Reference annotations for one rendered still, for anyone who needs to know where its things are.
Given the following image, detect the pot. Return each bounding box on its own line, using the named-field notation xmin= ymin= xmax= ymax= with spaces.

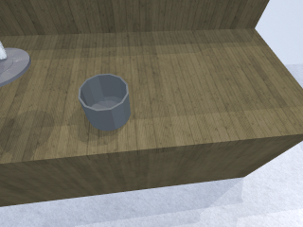
xmin=78 ymin=73 xmax=131 ymax=131

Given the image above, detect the lid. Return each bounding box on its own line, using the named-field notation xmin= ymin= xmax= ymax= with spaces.
xmin=0 ymin=47 xmax=31 ymax=87

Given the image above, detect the table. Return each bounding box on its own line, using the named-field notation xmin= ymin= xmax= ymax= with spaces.
xmin=0 ymin=0 xmax=303 ymax=207

